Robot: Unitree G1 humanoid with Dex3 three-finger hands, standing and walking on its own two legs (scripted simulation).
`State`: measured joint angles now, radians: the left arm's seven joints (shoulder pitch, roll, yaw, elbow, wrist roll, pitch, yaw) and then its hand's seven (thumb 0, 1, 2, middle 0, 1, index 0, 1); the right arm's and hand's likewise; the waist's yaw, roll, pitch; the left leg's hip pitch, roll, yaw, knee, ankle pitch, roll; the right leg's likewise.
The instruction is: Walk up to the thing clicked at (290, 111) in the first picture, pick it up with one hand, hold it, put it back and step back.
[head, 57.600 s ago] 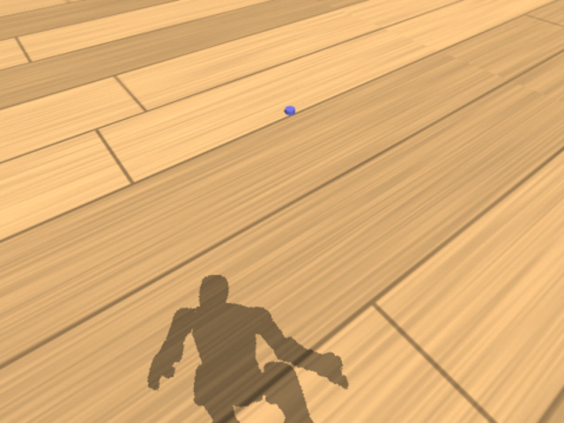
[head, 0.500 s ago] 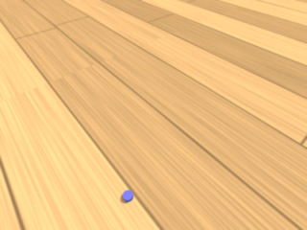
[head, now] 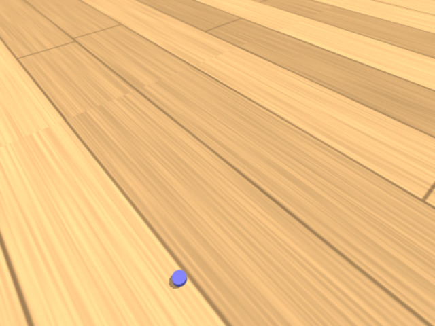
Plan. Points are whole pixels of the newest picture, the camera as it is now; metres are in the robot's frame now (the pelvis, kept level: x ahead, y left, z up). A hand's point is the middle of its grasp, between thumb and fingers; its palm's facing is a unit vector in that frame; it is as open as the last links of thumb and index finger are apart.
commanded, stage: stand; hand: left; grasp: from above
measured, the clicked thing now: (179, 278) +0.49 +0.21 -0.77
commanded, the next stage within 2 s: step back in 1.38 s
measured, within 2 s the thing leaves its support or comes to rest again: neither
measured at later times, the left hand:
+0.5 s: hand out of the picture +0.10 +0.23 -0.16, palm faces +0.01 -0.94 -0.34, open 7.3 cm
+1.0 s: hand out of the picture +0.09 +0.23 -0.15, palm faces -0.01 -0.94 -0.35, open 7.3 cm
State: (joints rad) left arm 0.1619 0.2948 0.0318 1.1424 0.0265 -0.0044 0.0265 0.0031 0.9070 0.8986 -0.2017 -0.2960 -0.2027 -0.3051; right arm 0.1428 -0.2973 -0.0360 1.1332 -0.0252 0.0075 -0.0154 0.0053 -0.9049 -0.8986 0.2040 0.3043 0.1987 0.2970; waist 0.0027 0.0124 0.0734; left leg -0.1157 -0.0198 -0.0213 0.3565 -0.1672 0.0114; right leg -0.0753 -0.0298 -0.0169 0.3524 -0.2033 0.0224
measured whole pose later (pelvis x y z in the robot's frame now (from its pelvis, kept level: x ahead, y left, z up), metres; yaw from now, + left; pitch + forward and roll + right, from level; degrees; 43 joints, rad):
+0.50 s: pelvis +0.02 -0.01 +0.00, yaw +0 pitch -4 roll +0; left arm 0.11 0.30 0.03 1.14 0.02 -0.01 0.02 0.00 0.91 0.90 -0.20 -0.30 -0.20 -0.31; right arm 0.11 -0.31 -0.02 1.14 -0.02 0.00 -0.02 0.00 -0.90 -0.90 0.20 0.30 0.20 0.30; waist 0.00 0.01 0.06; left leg -0.09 0.00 -0.02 0.33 -0.18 -0.01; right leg -0.05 -0.01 -0.02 0.32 -0.21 0.01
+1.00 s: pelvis +0.02 -0.02 +0.00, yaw -1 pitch -3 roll +0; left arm 0.11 0.32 0.03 1.14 0.01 -0.01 0.01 0.00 0.91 0.90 -0.20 -0.30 -0.20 -0.30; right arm 0.11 -0.32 -0.02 1.15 -0.02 0.00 -0.01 0.01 -0.90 -0.90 0.20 0.30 0.20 0.30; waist -0.01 0.01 0.06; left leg -0.09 0.01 -0.02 0.31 -0.17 -0.02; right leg -0.06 0.00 -0.02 0.32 -0.21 -0.01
